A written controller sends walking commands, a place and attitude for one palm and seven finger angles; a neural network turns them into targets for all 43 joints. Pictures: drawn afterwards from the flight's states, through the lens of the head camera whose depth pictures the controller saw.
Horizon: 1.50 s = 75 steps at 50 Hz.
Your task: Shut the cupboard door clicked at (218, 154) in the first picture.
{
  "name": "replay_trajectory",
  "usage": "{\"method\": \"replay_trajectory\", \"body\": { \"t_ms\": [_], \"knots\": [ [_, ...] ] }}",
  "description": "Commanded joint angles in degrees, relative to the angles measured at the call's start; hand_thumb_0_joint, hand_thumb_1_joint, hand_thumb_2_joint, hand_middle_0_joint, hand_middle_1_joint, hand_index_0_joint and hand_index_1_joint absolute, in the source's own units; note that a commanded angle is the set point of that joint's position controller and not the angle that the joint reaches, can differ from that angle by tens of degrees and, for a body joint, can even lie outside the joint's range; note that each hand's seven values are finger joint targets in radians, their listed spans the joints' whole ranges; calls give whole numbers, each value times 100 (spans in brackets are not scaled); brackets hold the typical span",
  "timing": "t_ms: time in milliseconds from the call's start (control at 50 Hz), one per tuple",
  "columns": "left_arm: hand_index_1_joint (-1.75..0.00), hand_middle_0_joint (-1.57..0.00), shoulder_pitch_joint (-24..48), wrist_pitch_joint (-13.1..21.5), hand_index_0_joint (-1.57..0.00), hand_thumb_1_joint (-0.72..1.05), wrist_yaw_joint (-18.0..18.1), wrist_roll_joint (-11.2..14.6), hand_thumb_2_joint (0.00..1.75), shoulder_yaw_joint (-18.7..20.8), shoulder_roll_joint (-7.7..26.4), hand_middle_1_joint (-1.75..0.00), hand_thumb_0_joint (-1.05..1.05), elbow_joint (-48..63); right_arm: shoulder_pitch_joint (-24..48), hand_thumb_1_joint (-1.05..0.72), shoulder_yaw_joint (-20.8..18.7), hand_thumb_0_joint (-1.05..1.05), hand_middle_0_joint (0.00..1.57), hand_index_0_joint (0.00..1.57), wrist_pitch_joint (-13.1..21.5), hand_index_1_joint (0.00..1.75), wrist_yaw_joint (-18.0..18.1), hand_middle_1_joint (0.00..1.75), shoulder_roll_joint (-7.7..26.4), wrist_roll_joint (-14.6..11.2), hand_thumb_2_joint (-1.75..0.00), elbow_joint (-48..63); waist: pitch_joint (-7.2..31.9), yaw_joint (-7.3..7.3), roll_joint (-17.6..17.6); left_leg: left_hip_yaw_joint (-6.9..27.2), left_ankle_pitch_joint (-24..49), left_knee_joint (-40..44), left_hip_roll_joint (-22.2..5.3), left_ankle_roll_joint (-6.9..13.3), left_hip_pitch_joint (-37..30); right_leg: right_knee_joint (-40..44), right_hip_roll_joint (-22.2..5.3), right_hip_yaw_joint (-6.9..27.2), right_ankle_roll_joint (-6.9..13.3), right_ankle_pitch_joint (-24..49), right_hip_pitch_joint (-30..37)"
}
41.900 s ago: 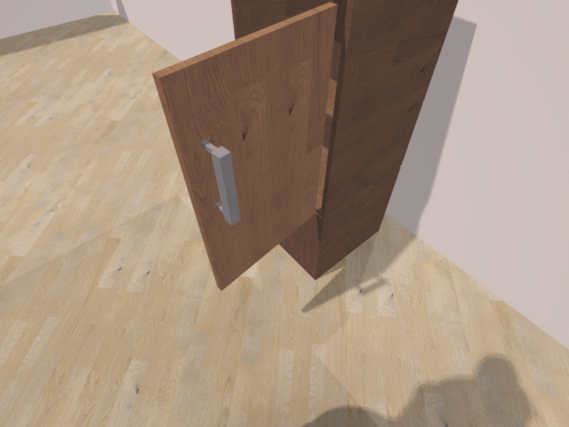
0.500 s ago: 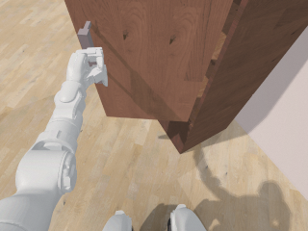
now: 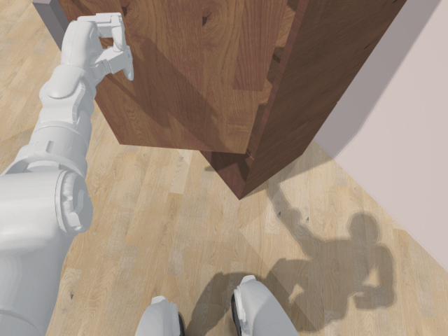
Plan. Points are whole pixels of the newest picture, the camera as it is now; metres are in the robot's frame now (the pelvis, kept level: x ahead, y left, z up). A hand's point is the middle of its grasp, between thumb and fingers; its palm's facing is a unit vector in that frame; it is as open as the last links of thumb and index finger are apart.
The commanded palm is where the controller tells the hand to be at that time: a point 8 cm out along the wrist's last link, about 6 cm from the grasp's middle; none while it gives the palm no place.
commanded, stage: push the door shut along its arc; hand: left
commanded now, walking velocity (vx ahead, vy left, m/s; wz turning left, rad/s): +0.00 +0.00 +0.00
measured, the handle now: (75, 41) +0.61 +0.16 +0.11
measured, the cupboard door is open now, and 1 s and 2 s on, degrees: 50 35 33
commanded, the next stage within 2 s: pull the fist back off the door in 0.72 s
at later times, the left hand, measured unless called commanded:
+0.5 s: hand (128, 40) +0.58 +0.07 +0.13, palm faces -0.35 -0.94 -0.02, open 3.0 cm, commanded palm +0.61 +0.10 +0.12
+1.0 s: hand (148, 18) +0.63 +0.04 +0.13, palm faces +0.08 -0.99 +0.07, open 3.0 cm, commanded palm +0.62 +0.06 +0.12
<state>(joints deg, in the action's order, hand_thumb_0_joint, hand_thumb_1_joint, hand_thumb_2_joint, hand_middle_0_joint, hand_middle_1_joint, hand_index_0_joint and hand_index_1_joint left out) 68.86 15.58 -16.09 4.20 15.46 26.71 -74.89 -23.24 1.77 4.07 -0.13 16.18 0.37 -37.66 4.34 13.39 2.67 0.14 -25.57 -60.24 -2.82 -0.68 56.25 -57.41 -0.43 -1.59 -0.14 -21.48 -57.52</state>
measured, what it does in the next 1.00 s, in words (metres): stands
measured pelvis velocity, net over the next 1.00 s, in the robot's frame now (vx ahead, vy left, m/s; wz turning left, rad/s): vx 0.01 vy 0.01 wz -0.01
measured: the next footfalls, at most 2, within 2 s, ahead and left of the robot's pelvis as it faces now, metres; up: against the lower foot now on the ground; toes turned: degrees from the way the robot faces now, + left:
none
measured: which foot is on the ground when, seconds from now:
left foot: down 0.00-1.00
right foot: down 0.00-1.00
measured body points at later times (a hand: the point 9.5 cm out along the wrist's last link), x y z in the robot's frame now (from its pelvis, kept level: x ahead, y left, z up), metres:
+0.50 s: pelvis +0.00 +0.01 -0.01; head +0.17 +0.02 +0.41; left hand +0.60 +0.12 +0.13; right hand -0.04 -0.25 -0.11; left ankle +0.02 +0.13 -0.66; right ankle +0.05 -0.12 -0.66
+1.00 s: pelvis +0.01 +0.01 -0.03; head +0.19 +0.02 +0.39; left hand +0.62 +0.09 +0.13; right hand -0.06 -0.23 -0.12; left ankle +0.02 +0.13 -0.66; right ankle +0.05 -0.12 -0.66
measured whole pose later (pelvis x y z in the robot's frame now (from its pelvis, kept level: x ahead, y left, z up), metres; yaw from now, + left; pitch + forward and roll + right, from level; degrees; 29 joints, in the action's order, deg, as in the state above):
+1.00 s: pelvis +0.01 +0.01 -0.03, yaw +0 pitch +30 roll -3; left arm 88.1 10.6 13.8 -5.3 20.7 23.1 -81.2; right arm -26.9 1.9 5.5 -4.6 14.3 8.0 -38.4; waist 6.6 18.3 4.2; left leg 1.8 -28.2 -67.6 -2.7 -0.3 69.7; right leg -62.6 -0.5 -2.8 -1.0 -23.3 -69.4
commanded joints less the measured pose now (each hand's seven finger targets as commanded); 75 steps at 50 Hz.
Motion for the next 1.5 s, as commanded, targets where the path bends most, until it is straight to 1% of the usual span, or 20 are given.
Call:
{"method": "replay_trajectory", "body": {
  "t_ms": [0, 140, 180, 260, 400, 480, 500, 600, 660, 800, 820, 840, 880, 920, 960, 1020, 1140, 1300, 1360, 1480],
  "knots": [
    [-150, -130, 3126, 309, -130, 90, -103, 6, 90, 355, 1502, -150, 0, 1196, -1131, -90, -326, 0, 20, 20, 92, 30, 105, 30, 1003, -13, -90, 301, 3180, 181, 257, 119, 1389, 480, 235, 303, -1349, 682, 198, 163, 74, 1455, 1786],
    [-150, -130, 3445, 118, -130, 90, -281, -121, 90, 328, 1652, -150, 0, 1116, -1285, -90, -348, 0, 20, 20, -7, 30, 123, 30, 1017, 18, -90, 296, 3192, 334, 356, 101, 1526, 323, 202, 308, -1315, 620, 223, 129, 59, 1574, 1580],
    [-150, -130, 3669, 93, -130, 90, -334, -77, 90, 115, 1353, -150, 0, 1196, -1337, -90, -354, 0, 20, 20, -1, 30, 130, 30, 1001, 29, -90, 277, 3224, 429, 459, 153, 1631, 333, 207, 313, -1570, 623, 245, 75, 82, 1559, 1383],
    [-150, -130, 4039, 3, -130, 90, -358, -115, 90, 79, 1395, -150, 0, 1127, -1398, -90, -360, 0, 20, 20, -3, 30, 140, 30, 1051, 63, -90, 147, 3217, 534, 580, 251, 1582, 271, 159, 293, -1727, 626, 249, 14, 87, 1284, 1012],
    [-150, -130, 4597, -7, -130, 90, -390, -106, 90, -280, 913, -150, 0, 1109, -1427, -90, -377, 0, 20, 20, 77, 30, 138, 30, 1072, 125, -90, -51, 3255, 720, 1028, 436, 1828, 194, 117, 236, -2325, 536, 259, -135, 140, 1098, 230],
    [-150, -130, 4805, -86, -130, 90, -387, -89, 90, -369, 715, -150, 0, 951, -1457, -90, -369, 0, 20, 20, 113, 30, 145, 30, 1090, 165, -90, -123, 3131, 876, 949, 463, 1709, 151, 120, 274, -2252, 501, 279, -185, 153, 978, 16],
    [-150, -130, 4861, -89, -130, 90, -388, -121, 90, -316, 853, -150, 0, 931, -1448, -90, -362, 0, 20, 20, 116, 30, 153, 30, 1103, 161, -90, -151, 3145, 871, 937, 462, 1678, 131, 101, 263, -2210, 489, 269, -180, 142, 950, 0],
    [-150, -130, 5091, -142, -130, 90, -395, -165, 90, -522, 560, -150, 0, 913, -1457, -90, -372, 0, 20, 20, 162, 30, 139, 30, 1102, 191, -90, -218, 3244, 925, 1253, 546, 1857, 53, 90, 233, -2494, 371, 281, -246, 174, 949, -372],
    [-150, -130, 5142, -249, -130, 90, -378, -204, 90, -565, 507, -150, 0, 709, -1465, -90, -359, 0, 20, 20, 160, 30, 149, 30, 1108, 192, -90, -264, 3053, 1010, 1091, 522, 1598, 52, 93, 258, -2254, 382, 287, -270, 166, 809, -422],
    [-150, -130, 5497, -309, -130, 90, -442, -205, 90, -615, 493, -150, 0, 842, -1536, -90, -353, 0, 20, 20, 251, 30, 175, 30, 1104, 219, -90, -348, 3434, 1100, 1245, 491, 1885, -96, 113, 286, -2403, 284, 324, -287, 180, 1027, -449],
    [-150, -130, 5503, -401, -130, 90, 788, 84, 90, 620, 791, -150, 0, 738, -1727, -90, -229, 0, 20, 20, 279, 30, 101, 30, 959, 372, -90, -82, 3445, 846, 1480, 579, 1510, -55, 81, 172, -1863, 345, 252, -196, 113, 953, -293],
    [-150, -130, 5247, -458, -130, 90, 1434, -108, 90, 429, 536, -150, 0, 600, -1708, -90, -219, 0, 20, 20, 256, 30, -7, 30, 935, 419, -90, -74, 3413, 872, 1282, 616, 1268, 2, 65, 145, -1633, 289, 228, -195, 65, 839, -213],
    [-150, -130, 5247, -361, -130, 90, 2484, -377, 90, 701, 415, -150, 0, 543, -1841, -90, -273, 0, 20, 20, 205, 30, -185, 30, 928, 608, -90, -62, 3321, 916, 766, 706, 1322, 48, 60, 139, -1503, 277, 232, -246, -9, 882, -93],
    [-150, -130, 5459, -50, -130, 90, 3458, -948, 90, 683, 287, -150, 0, 908, -1845, -90, -320, 0, 20, 20, 198, 30, -403, 30, 872, 814, -90, -21, 3665, 853, 1141, 602, 1651, -156, 98, 96, -1614, 180, 209, -217, -20, 1034, -262],
    [-150, -130, 5314, 176, -130, 90, 3847, -1618, 90, 436, 371, -150, 0, 652, -1964, -90, -405, 0, 20, 20, 135, 30, -587, 30, 893, 891, -90, -107, 3687, 901, 1025, 529, 1875, -205, 86, 86, -1598, 156, 212, -222, -12, 1124, -199],
    [-150, -130, 5215, 288, -130, 90, 3641, -1890, 90, 97, 402, -150, 0, 723, -1977, -90, -477, 0, 20, 20, -26, 30, -643, 30, 917, 820, -90, -57, 3848, 865, 1107, 406, 1937, -45, 129, 127, -1713, 303, 204, -160, 31, 1272, 227],
    [-150, -130, 4454, -45, -130, 90, 2954, -1021, 90, 283, 341, -150, 0, 665, -1888, -90, -427, 0, 20, 20, -259, 30, -480, 30, 895, 562, -90, 100, 3645, 647, 465, 215, 1572, 392, 215, 213, -1446, 725, 234, -75, 22, 1459, 1317],
    [-150, -130, 3245, 756, -130, 90, 3014, -816, 90, 121, -277, -150, 0, 1583, -1819, -90, -540, 0, 20, 20, -216, 30, -511, 30, 739, 561, -90, 141, 3661, 240, 353, 18, 2247, 634, 260, 158, -1920, 822, 227, -53, 32, 2388, 1999],
    [-150, -130, 2683, 775, -130, 90, 3042, -806, 90, 46, -484, -150, 0, 1550, -1729, -90, -602, 0, 20, 20, -281, 30, -517, 30, 728, 514, -90, 127, 3325, 121, 82, -76, 2176, 763, 290, 164, -1856, 946, 230, -34, 35, 2466, 2250],
    [-150, -130, 2159, 1031, -130, 90, 3072, -626, 90, -411, -1210, -150, 0, 2375, -1433, -90, -687, 0, 20, 20, -331, 30, -463, 30, 625, 440, -90, 205, 3338, -63, 115, -129, 2676, 916, 302, 127, -2504, 986, 216, -78, 50, 2920, 2486]
  ]
}}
